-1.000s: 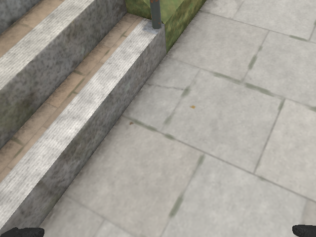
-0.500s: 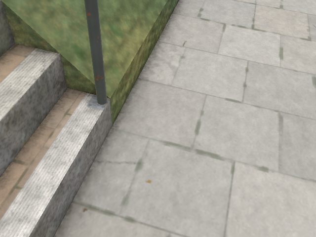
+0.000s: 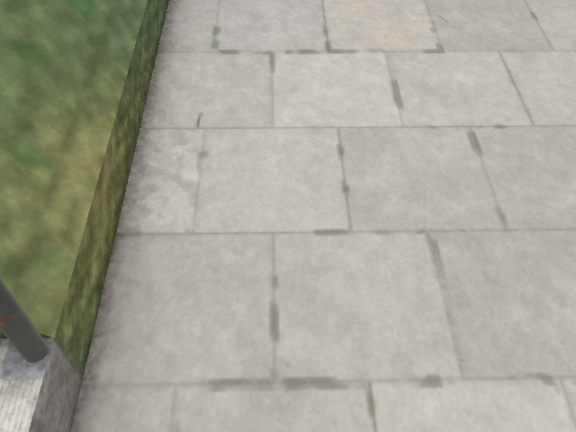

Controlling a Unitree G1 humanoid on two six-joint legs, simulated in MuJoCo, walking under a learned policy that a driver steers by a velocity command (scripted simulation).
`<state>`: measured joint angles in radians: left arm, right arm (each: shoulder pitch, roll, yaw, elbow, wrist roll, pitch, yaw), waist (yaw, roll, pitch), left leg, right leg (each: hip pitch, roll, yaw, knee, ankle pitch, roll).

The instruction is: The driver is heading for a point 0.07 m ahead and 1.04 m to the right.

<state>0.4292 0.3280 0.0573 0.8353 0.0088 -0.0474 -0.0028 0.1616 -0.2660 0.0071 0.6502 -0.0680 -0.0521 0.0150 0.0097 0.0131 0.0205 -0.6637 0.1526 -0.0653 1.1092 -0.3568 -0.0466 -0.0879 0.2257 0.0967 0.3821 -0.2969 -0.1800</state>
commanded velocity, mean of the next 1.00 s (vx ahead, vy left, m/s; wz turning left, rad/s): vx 1.00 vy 0.00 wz -0.98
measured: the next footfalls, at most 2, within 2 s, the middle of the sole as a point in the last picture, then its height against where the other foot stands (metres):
left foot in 0.18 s outside the picture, level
right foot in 0.62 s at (377, 330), level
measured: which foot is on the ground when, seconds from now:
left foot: up 0.00-0.16, down 0.18-0.62, up 0.64-1.00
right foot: down 0.00-0.20, up 0.22-0.60, down 0.62-1.00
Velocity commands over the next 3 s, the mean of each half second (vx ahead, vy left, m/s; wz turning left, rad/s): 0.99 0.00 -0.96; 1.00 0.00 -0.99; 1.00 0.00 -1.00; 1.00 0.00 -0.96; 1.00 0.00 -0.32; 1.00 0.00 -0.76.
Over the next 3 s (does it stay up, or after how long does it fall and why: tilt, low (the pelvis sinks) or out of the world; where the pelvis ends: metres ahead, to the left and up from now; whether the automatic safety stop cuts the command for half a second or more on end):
stays up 0.64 -1.96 0.00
